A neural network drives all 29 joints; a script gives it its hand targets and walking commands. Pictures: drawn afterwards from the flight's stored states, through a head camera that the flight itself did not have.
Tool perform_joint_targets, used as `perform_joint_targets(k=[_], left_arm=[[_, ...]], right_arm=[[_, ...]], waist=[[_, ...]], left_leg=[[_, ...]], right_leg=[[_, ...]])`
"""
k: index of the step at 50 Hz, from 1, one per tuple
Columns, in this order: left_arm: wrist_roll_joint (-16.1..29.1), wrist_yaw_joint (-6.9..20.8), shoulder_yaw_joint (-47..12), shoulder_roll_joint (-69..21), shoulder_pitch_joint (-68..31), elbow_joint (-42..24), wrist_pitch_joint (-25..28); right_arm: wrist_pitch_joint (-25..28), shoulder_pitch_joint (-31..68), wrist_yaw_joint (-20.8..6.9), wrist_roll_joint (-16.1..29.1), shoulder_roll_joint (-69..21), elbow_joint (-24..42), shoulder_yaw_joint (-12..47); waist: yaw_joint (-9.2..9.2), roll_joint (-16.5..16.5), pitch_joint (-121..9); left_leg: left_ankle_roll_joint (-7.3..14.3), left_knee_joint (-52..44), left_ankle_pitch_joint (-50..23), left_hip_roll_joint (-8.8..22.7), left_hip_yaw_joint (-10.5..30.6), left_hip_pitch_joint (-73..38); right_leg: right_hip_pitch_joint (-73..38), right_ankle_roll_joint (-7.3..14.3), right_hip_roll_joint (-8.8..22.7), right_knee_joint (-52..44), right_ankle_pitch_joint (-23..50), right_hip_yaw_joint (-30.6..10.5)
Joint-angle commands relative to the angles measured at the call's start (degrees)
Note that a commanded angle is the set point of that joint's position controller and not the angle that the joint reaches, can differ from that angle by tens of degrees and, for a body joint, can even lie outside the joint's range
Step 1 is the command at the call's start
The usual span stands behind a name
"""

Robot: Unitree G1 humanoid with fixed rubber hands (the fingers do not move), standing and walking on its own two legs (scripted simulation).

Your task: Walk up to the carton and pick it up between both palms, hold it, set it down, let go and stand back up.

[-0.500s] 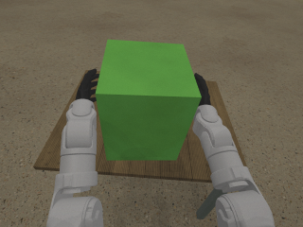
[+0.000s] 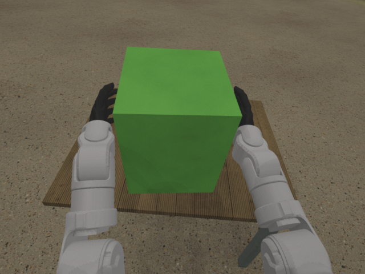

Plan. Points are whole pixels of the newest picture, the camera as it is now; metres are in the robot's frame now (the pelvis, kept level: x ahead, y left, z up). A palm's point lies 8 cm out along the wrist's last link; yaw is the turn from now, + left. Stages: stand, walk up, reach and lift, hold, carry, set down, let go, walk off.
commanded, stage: hold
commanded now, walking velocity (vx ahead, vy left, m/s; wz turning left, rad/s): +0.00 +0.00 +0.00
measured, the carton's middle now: (172, 124) +0.39 +0.00 +0.15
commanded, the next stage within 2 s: none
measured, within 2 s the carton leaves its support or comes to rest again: neither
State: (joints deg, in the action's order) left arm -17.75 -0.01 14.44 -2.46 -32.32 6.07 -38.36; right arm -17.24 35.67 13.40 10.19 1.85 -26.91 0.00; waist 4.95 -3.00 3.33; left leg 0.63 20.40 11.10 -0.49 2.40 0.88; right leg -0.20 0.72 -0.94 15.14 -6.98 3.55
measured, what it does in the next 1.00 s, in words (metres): stands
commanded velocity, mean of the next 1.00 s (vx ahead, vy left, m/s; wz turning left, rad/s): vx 0.00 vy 0.00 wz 0.00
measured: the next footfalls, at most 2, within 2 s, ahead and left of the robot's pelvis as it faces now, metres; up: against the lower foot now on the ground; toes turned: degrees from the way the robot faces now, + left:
none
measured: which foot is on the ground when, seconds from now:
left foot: down 0.00-1.00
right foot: down 0.00-1.00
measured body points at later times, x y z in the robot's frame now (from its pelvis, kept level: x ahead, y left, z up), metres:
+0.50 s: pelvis +0.00 +0.00 +0.00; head -0.04 +0.03 +0.45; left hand +0.38 +0.15 +0.18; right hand +0.37 -0.15 +0.17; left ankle +0.01 +0.11 -0.75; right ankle +0.03 -0.11 -0.75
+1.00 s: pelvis +0.00 +0.00 +0.00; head -0.04 +0.03 +0.45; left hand +0.38 +0.15 +0.18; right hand +0.37 -0.15 +0.18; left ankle +0.01 +0.11 -0.75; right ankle +0.03 -0.11 -0.75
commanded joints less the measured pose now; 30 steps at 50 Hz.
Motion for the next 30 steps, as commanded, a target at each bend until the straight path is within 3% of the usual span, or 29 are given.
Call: perform_joint_targets(k=[1, 7, 30], left_arm=[[7.96, 9.17, -26.76, -31.94, -38.45, -5.84, 2.70], [8.18, 9.43, -26.71, -32.88, -39.80, -4.56, 2.90], [7.99, 8.77, -26.04, -32.77, -40.20, -3.93, 3.58]], right_arm=[[3.91, 42.87, -6.92, 2.68, -34.04, 16.18, 19.67], [4.12, 44.27, -7.48, 2.06, -34.04, 15.21, 18.18], [5.44, 45.75, -7.74, 2.19, -34.69, 15.02, 19.01]], waist=[[0.51, 3.98, -22.72], [1.47, 4.60, -23.73], [0.35, 4.05, -25.51]], left_leg=[[-1.63, -3.50, -11.68, -1.50, -2.34, -1.60], [-2.37, -2.82, -13.26, -1.43, -2.31, -2.65], [-1.71, -2.28, -14.39, -1.64, -2.49, -3.05]], right_leg=[[-9.14, -2.91, -1.43, -0.09, 7.52, 0.90], [-8.68, -2.61, -1.75, -0.18, 7.69, 1.40], [-9.14, -2.71, -1.73, 0.07, 8.76, 1.20]])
